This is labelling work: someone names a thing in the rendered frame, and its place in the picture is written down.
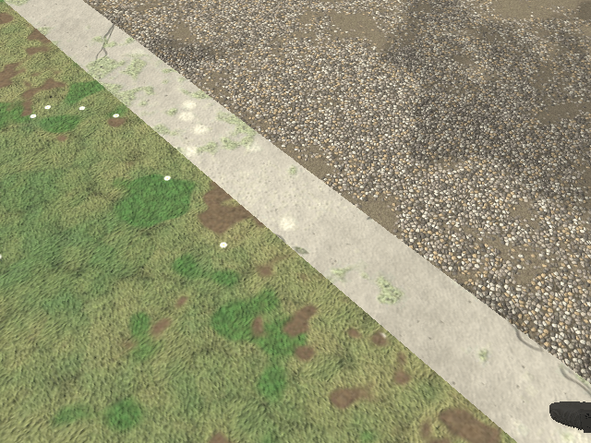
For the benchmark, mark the robot right hand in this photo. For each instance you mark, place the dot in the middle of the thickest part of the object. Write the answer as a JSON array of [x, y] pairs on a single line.
[[572, 413]]

